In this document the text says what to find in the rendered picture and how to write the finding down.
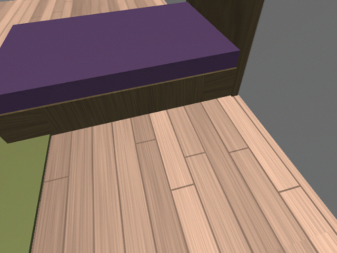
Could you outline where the bed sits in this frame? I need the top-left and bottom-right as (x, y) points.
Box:
(0, 0), (264, 143)

